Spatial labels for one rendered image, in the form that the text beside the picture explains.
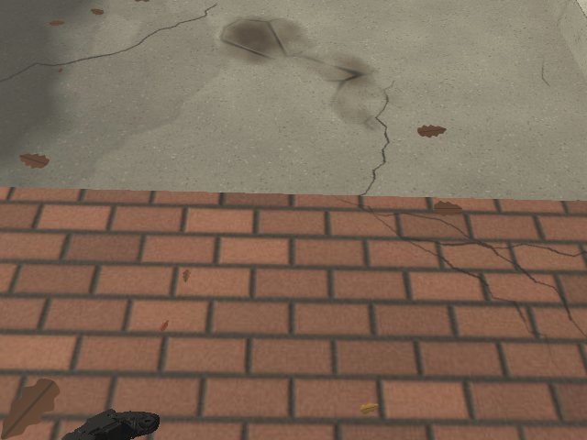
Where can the left robot hand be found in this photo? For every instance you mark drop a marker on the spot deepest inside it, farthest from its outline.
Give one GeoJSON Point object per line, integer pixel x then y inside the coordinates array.
{"type": "Point", "coordinates": [112, 425]}

